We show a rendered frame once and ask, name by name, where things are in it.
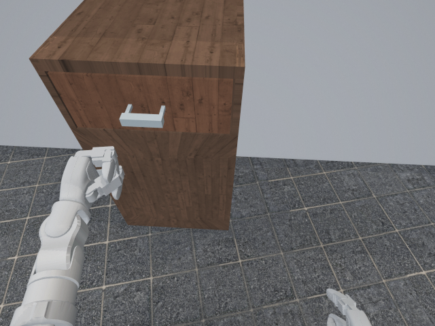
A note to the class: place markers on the handle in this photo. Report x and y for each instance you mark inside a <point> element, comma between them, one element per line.
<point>142,119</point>

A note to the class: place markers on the cabinet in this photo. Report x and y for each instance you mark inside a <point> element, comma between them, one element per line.
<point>172,179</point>

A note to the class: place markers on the robot right hand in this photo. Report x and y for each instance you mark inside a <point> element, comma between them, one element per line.
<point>354,316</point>

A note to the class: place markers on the robot left hand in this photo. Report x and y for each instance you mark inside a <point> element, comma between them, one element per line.
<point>81,181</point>

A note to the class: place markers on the left robot forearm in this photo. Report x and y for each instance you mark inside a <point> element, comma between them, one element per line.
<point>52,288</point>

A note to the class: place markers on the drawer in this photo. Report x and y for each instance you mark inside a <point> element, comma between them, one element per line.
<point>193,104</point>

